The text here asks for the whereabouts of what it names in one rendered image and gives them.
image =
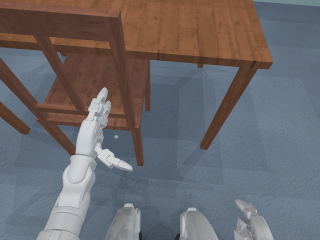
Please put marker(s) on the robot left thigh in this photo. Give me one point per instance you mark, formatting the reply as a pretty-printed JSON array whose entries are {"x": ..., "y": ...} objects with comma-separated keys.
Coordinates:
[{"x": 125, "y": 225}]

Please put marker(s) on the robot left hand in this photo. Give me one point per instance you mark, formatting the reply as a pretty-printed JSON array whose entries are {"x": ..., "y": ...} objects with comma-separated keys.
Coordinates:
[{"x": 91, "y": 131}]

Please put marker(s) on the left robot forearm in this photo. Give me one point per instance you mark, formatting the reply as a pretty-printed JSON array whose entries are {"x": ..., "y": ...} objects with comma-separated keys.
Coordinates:
[{"x": 69, "y": 212}]

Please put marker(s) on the chair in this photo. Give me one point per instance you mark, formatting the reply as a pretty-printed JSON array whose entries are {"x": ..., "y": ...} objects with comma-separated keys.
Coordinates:
[{"x": 81, "y": 77}]

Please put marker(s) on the robot right hand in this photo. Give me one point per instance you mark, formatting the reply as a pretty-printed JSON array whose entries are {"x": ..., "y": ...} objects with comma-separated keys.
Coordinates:
[{"x": 254, "y": 229}]

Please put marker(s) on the robot thigh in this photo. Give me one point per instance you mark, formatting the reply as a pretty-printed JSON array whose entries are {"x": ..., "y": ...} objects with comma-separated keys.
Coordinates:
[
  {"x": 125, "y": 225},
  {"x": 195, "y": 226}
]

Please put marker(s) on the robot right thigh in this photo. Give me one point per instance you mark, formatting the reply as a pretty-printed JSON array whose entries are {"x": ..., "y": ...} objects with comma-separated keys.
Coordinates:
[{"x": 195, "y": 226}]

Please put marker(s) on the table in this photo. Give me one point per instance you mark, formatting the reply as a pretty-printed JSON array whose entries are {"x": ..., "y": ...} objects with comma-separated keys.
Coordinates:
[{"x": 210, "y": 32}]

